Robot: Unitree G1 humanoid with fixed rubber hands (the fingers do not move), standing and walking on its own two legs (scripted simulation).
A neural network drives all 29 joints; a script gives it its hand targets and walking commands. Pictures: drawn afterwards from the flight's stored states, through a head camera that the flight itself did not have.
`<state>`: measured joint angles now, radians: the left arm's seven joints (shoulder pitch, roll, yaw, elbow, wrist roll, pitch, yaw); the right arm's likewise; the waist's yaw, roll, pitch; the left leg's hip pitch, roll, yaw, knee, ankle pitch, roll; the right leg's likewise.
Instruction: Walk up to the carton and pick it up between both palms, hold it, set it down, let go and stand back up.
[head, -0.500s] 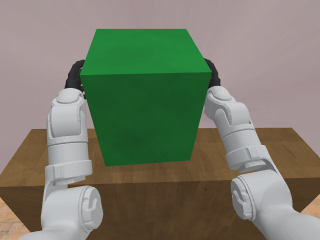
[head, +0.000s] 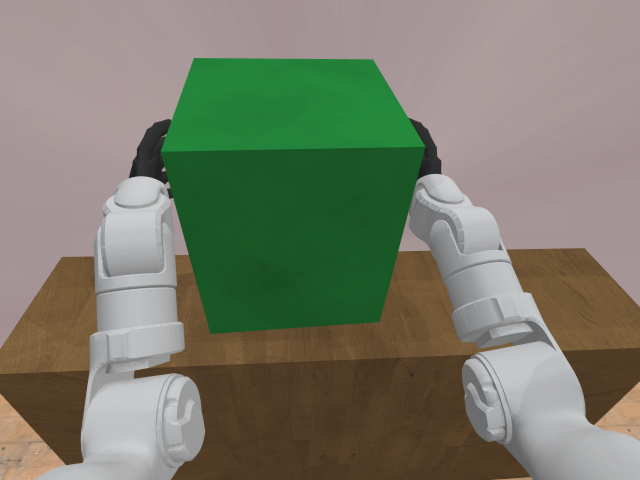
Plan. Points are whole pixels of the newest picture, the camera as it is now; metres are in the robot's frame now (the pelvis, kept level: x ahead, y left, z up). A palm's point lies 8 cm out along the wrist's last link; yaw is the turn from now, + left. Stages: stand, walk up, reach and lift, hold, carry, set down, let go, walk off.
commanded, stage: hold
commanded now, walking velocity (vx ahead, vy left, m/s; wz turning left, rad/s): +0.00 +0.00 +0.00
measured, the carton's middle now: (291, 196) +0.40 +0.00 +0.21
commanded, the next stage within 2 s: none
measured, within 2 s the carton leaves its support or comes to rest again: neither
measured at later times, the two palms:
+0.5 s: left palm (151, 188) +0.37 +0.16 +0.24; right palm (422, 184) +0.37 -0.16 +0.24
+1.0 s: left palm (146, 186) +0.37 +0.16 +0.25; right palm (421, 179) +0.36 -0.16 +0.25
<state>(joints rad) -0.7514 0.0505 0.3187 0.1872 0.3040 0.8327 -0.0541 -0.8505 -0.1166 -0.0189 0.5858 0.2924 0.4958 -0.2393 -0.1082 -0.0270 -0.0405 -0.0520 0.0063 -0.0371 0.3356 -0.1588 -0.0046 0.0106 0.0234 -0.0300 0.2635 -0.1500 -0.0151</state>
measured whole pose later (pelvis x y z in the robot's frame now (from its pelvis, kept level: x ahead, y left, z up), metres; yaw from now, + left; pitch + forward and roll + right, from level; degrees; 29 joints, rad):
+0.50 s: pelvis +0.00 +0.00 +0.00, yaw +0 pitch -7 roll -1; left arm -0.75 0.04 0.33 0.18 0.31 0.82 -0.06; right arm -0.84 -0.12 -0.01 0.58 0.29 0.49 -0.24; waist -0.11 -0.03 -0.04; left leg -0.05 0.01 -0.03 0.33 -0.16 0.00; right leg 0.01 0.02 -0.02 0.26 -0.15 -0.01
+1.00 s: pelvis +0.00 +0.00 +0.00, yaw +0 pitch -7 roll -1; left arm -0.75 0.04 0.34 0.17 0.29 0.82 -0.05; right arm -0.84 -0.12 0.00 0.56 0.29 0.49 -0.25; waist -0.10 -0.03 -0.05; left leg -0.05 0.01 -0.03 0.33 -0.16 -0.01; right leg 0.01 0.03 -0.02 0.26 -0.15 -0.02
